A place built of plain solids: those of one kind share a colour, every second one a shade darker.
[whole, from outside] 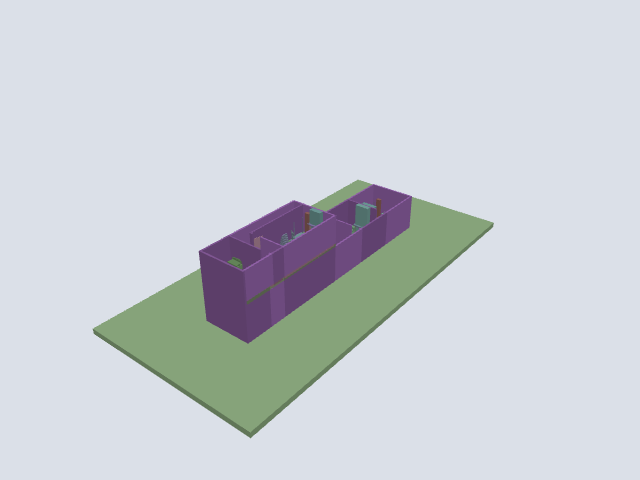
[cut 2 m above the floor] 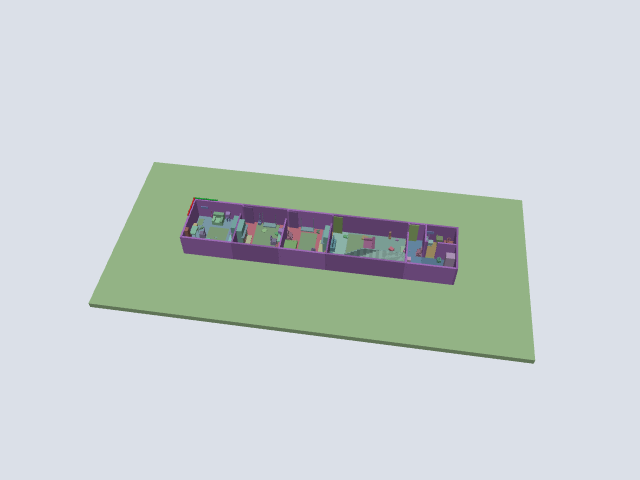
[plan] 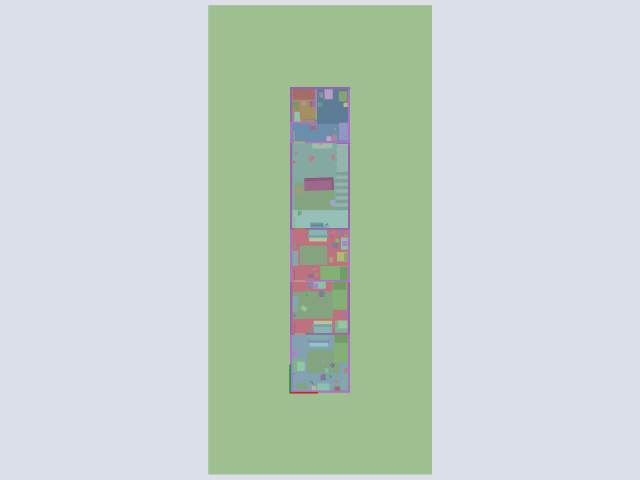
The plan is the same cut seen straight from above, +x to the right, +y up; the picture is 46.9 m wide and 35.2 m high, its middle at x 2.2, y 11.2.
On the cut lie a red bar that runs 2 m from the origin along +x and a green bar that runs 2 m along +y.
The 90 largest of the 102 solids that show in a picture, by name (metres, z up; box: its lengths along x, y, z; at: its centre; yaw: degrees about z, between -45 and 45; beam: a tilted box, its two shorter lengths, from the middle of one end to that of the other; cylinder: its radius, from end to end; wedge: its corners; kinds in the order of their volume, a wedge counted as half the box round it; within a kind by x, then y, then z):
{
 "under_1": {"box": [16.41, 34.42, 0.5], "at": [2.21, 11.21, -0.33]},
 "wall_1": {"box": [0.16, 4.09, 3.6], "at": [0.08, 2.21, 1.5]},
 "wall_2": {"box": [0.16, 3.75, 3.6], "at": [0.08, 6.25, 1.5]},
 "wall_3": {"box": [0.16, 3.69, 3.6], "at": [0.08, 10.11, 1.5]},
 "wall_4": {"box": [0.16, 6.02, 2.56], "at": [0.08, 15.09, 4.88]},
 "wall_5": {"box": [0.16, 6.22, 3.6], "at": [0.08, 15.19, 1.5]},
 "wall_6": {"box": [0.16, 1.2, 2.56], "at": [0.08, 18.83, 4.88]},
 "wall_7": {"box": [0.16, 1.3, 3.6], "at": [0.08, 19.08, 1.5]},
 "wall_8": {"box": [0.16, 2.7, 2.56], "at": [0.08, 20.91, 4.88]},
 "wall_9": {"box": [0.16, 2.4, 3.6], "at": [0.08, 21.06, 1.5]},
 "wall_10": {"box": [0.31, 0.13, 3.6], "at": [0.15, 18.37, 1.5]},
 "wall_11": {"box": [0.31, 0.13, 2.56], "at": [0.15, 19.5, 4.88]},
 "wall_12": {"box": [1.97, 0.13, 3.6], "at": [0.98, 19.8, 1.5]},
 "wall_13": {"box": [2.35, 0.13, 2.56], "at": [1.18, 18.17, 4.88]},
 "wall_14": {"box": [0.13, 1.49, 3.6], "at": [1.91, 21.52, 1.5]},
 "wall_15": {"box": [4.41, 0.16, 3.6], "at": [2.21, 0.08, 1.5]},
 "wall_16": {"box": [4.41, 0.16, 2.56], "at": [2.21, 12.0, 4.88]},
 "wall_17": {"box": [4.41, 0.16, 6.46], "at": [2.21, 22.34, 2.93]},
 "wall_18": {"box": [3.31, 0.13, 3.6], "at": [2.75, 4.32, 1.5]},
 "wall_19": {"box": [3.31, 0.13, 3.6], "at": [2.75, 8.2, 1.5]},
 "wall_20": {"box": [3.31, 0.13, 3.6], "at": [2.75, 12.02, 1.5]},
 "wall_21": {"box": [3.31, 0.13, 3.6], "at": [2.75, 18.37, 1.5]},
 "wall_22": {"box": [3.31, 0.13, 2.56], "at": [2.75, 19.5, 4.88]},
 "wall_23": {"box": [0.28, 0.13, 2.56], "at": [3.28, 18.17, 4.88]},
 "wall_24": {"box": [0.13, 6.02, 2.56], "at": [3.35, 15.09, 4.88]},
 "wall_25": {"box": [0.16, 4.09, 3.6], "at": [4.33, 2.21, 1.5]},
 "wall_26": {"box": [0.16, 3.75, 3.6], "at": [4.33, 6.25, 1.5]},
 "wall_27": {"box": [0.16, 3.69, 3.6], "at": [4.33, 10.11, 1.5]},
 "wall_28": {"box": [0.16, 6.15, 3.6], "at": [4.33, 15.16, 1.5]},
 "wall_29": {"box": [0.16, 7.35, 2.56], "at": [4.33, 15.76, 4.88]},
 "wall_30": {"box": [0.16, 3.83, 3.6], "at": [4.33, 20.35, 1.5]},
 "wall_31": {"box": [0.16, 2.7, 2.56], "at": [4.33, 20.91, 4.88]},
 "camelback_stair_1": {"box": [0.83, 4.6, 0.66], "at": [3.84, 15.93, 0.03]},
 "camelback_stair_2": {"box": [0.83, 4.08, 1.02], "at": [3.84, 16.19, 0.21]},
 "camelback_stair_3": {"box": [0.83, 3.57, 1.38], "at": [3.84, 16.44, 0.39]},
 "camelback_stair_4": {"box": [0.83, 3.06, 1.74], "at": [3.84, 16.7, 0.57]},
 "camelback_stair_5": {"box": [0.83, 2.55, 2.1], "at": [3.84, 16.95, 0.75]},
 "camelback_stair_6": {"box": [0.83, 2.04, 2.46], "at": [3.84, 17.21, 0.93]},
 "camelback_stair_7": {"box": [0.83, 1.79, 2.64], "at": [3.84, 17.34, 1.02]},
 "camelback_stair_8": {"box": [0.83, 1.53, 2.82], "at": [3.84, 17.46, 1.11]},
 "camelback_stair_9": {"box": [0.83, 1.28, 3.0], "at": [3.84, 17.59, 1.2]},
 "camelback_stair_10": {"box": [0.83, 0.51, 3.54], "at": [3.84, 17.98, 1.47]},
 "floor_middle_room_1": {"box": [4.09, 3.75, 0.5], "at": [2.21, 6.25, -0.25]},
 "floor_middle_room_2": {"box": [4.09, 3.69, 0.5], "at": [2.21, 10.11, -0.25]},
 "floor_rear_room_1": {"box": [3.26, 4.92, 0.5], "at": [1.79, 15.84, -0.25]},
 "floor_rear_room_2": {"box": [4.09, 1.3, 0.5], "at": [2.21, 12.73, -0.25]},
 "floor_front_room_1": {"box": [4.09, 4.09, 0.5], "at": [2.21, 2.21, -0.25]},
 "floor_kitchen_1": {"box": [4.09, 1.3, 0.5], "at": [2.21, 19.08, -0.25]},
 "floor_kitchen_2": {"box": [2.28, 2.53, 0.5], "at": [3.11, 21.0, -0.25]},
 "fixture_breast_middle_room_1": {"box": [1.32, 0.41, 3.35], "at": [2.05, 11.75, 1.62]},
 "fixture_breast_middle_room_2": {"box": [1.33, 0.45, 3.35], "at": [2.41, 4.61, 1.62]},
 "child_bed_1": {"box": [2.06, 1.06, 0.4], "at": [3.24, 8.76, 0.38]},
 "child_bed_2": {"box": [0.96, 0.55, 0.2], "at": [3.56, 19.87, 4.18]},
 "child_bed_3": {"box": [1.06, 2.06, 0.4], "at": [3.65, 7.12, 0.38]},
 "child_bed_4": {"box": [0.96, 0.55, 0.2], "at": [3.65, 7.83, 0.58]},
 "child_bed_5": {"box": [1.06, 2.06, 0.4], "at": [3.75, 3.24, 0.38]},
 "child_bed_6": {"box": [0.96, 0.55, 0.2], "at": [3.75, 3.94, 0.58]},
 "child_bed_7": {"box": [0.55, 0.96, 0.2], "at": [3.94, 8.76, 0.58]},
 "fixture_breast_front_room_1": {"box": [1.07, 0.41, 2.61], "at": [1.75, 12.28, 4.86]},
 "fixture_breast_front_room_2": {"box": [1.38, 0.41, 3.35], "at": [2.12, 4.05, 1.62]},
 "floor_bath_1": {"box": [1.68, 2.4, 0.5], "at": [1.0, 21.06, -0.25]},
 "rug_1": {"box": [2.9, 2.0, 0.08], "at": [1.68, 6.42, -0.03], "yaw": 1.0},
 "rug_2": {"box": [2.0, 1.4, 0.08], "at": [1.73, 10.07, -0.03], "yaw": 0.3},
 "rug_3": {"box": [2.9, 2.0, 0.08], "at": [1.78, 14.41, -0.03], "yaw": 0.1},
 "rug_4": {"box": [2.4, 1.7, 0.08], "at": [2.48, 2.27, -0.03], "yaw": -0.5},
 "sofa_1": {"box": [2.16, 0.23, 0.39], "at": [2.12, 15.66, 0.65], "yaw": 2.2},
 "sofa_2": {"box": [2.16, 0.93, 0.34], "at": [2.13, 15.3, 0.28], "yaw": 2.2},
 "armchair_club_1": {"box": [0.33, 0.92, 0.38], "at": [0.34, 2.06, 0.61]},
 "armchair_club_2": {"box": [0.9, 0.92, 0.35], "at": [0.64, 2.06, 0.24]},
 "armchair_club_3": {"box": [0.92, 0.33, 0.38], "at": [3.75, 4.56, 0.61]},
 "armchair_club_4": {"box": [0.92, 0.9, 0.35], "at": [3.75, 4.86, 0.24]},
 "fridge_flat_1": {"box": [0.6, 0.73, 1.66], "at": [2.83, 21.89, 0.83]},
 "bathtub_1": {"box": [1.6, 0.76, 0.44], "at": [1.02, 21.87, 0.22]},
 "billy_1": {"box": [0.42, 0.28, 2.02], "at": [2.68, 12.23, 4.61]},
 "billy_2": {"box": [0.42, 0.28, 2.02], "at": [3.48, 0.31, 1.01]},
 "range_flat_1": {"box": [0.65, 0.76, 0.94], "at": [3.92, 21.73, 0.47]},
 "cube_shelf_1": {"box": [1.46, 0.39, 0.76], "at": [2.37, 18.1, 0.38]},
 "wall_band_1": {"box": [0.16, 6.22, 0.31], "at": [0.08, 15.19, 3.44]},
 "wall_band_2": {"box": [0.16, 2.4, 0.31], "at": [0.08, 21.06, 3.44]},
 "tv_board_1": {"box": [1.0, 0.4, 0.48], "at": [1.98, 12.29, 0.24]},
 "clothes_rail_1": {"box": [0.44, 1.13, 0.12], "at": [0.39, 9.86, 0.06]},
 "clothes_rail_2": {"box": [0.44, 1.13, 0.12], "at": [0.4, 6.54, 0.06]},
 "clothes_rail_3": {"box": [0.44, 1.13, 0.12], "at": [4.02, 0.86, 0.06]},
 "wall_foot_1": {"box": [0.16, 6.02, 0.17], "at": [0.08, 15.09, 3.52]},
 "leaf_middle_room_door_1": {"box": [0.05, 0.79, 2.07], "at": [0.32, 8.65, 1.04], "yaw": -1.0},
 "leaf_middle_room_door_2": {"box": [0.05, 0.79, 2.07], "at": [0.34, 4.77, 1.04], "yaw": -4.0},
 "armchair_frame_1": {"box": [0.74, 0.63, 0.18], "at": [3.81, 9.95, 0.32]},
 "leaf_front_room_door_1": {"box": [0.05, 0.79, 2.07], "at": [3.04, 17.72, 4.64], "yaw": -15.0},
 "leaf_kitchen_door_1": {"box": [0.05, 0.79, 2.07], "at": [0.3, 18.83, 1.04], "yaw": 2.0},
 "leaf_rear_room_door_1": {"box": [0.05, 0.79, 2.07], "at": [0.34, 12.47, 1.04], "yaw": -4.0}
}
